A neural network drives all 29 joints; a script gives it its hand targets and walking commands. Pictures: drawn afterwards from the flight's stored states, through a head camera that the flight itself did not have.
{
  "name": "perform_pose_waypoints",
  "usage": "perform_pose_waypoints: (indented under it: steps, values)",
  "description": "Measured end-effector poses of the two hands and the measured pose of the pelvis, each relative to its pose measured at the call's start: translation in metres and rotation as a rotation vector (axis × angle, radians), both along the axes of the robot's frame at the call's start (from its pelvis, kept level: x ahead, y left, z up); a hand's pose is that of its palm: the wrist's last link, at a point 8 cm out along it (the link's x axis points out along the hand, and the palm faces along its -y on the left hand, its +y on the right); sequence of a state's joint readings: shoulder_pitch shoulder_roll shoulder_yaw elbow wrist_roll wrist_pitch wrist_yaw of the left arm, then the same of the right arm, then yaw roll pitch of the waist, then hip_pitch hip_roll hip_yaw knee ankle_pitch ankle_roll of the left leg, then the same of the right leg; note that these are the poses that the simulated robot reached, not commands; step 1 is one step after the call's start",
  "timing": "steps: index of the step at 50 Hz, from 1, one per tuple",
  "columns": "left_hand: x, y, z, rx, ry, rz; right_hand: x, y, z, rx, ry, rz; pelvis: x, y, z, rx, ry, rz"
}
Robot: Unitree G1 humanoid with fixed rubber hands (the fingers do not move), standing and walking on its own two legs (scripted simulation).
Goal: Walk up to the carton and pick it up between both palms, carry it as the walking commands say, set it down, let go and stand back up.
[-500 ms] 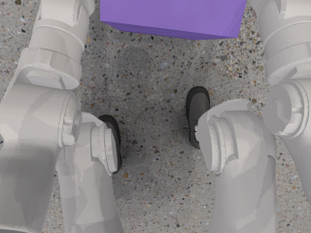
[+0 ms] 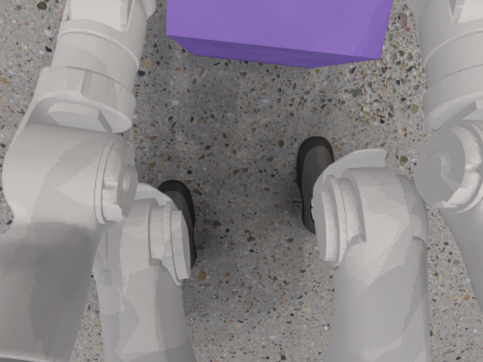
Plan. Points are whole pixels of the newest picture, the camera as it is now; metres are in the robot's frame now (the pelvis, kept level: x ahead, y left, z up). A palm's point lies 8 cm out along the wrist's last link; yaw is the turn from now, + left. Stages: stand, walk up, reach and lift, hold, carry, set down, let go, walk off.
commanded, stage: reach and lift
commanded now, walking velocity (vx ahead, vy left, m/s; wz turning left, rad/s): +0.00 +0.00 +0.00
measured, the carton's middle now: out of the picture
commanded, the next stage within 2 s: none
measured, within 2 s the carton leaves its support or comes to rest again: leaves its support in 0.22 s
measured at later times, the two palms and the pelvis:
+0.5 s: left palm out of the picture +0.57 +0.04 -0.14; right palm out of the picture +0.54 -0.25 -0.11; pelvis -0.01 -0.01 +0.01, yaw +0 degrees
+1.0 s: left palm out of the picture +0.57 +0.04 -0.09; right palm out of the picture +0.53 -0.26 -0.07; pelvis -0.01 -0.02 +0.05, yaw -1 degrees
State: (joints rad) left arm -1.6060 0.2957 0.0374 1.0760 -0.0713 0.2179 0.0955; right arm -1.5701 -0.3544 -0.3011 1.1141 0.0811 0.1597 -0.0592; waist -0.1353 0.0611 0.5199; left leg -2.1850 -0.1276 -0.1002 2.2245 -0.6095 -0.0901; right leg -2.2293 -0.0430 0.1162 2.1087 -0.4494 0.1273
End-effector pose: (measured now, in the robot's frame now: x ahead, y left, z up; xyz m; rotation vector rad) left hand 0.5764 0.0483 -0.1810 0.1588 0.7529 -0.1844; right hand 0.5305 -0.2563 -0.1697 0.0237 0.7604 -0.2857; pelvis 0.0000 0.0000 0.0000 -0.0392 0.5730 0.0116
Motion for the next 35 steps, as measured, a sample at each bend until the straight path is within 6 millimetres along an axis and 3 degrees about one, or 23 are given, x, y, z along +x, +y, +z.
perform_pose_waypoints:
  steps: [9, 15, 22, 27, 35]
  values:
    - [-0.001, -0.010, 0.000, 0.002, 0.003, 0.019, -0.006, -0.009, 0.005, 0.003, -0.004, 0.000, 0.004, -0.004, 0.004, 0.005, -0.004, -0.005]
    - [-0.009, -0.012, 0.010, 0.024, 0.008, 0.033, 0.002, -0.006, 0.025, -0.030, -0.049, -0.063, 0.000, -0.010, 0.004, 0.022, -0.035, -0.016]
    - [-0.011, -0.006, 0.031, 0.054, 0.002, 0.029, 0.015, 0.003, 0.057, 0.041, -0.159, -0.091, -0.007, -0.013, 0.009, 0.042, -0.061, -0.029]
    - [-0.003, -0.006, 0.046, 0.059, 0.015, 0.027, 0.010, 0.003, 0.061, 0.017, -0.136, -0.095, -0.009, -0.013, 0.018, 0.056, -0.056, -0.037]
    - [0.010, -0.024, 0.070, 0.048, -0.012, 0.003, -0.001, -0.011, 0.071, 0.005, -0.135, -0.116, -0.003, -0.013, 0.033, 0.061, -0.049, -0.052]
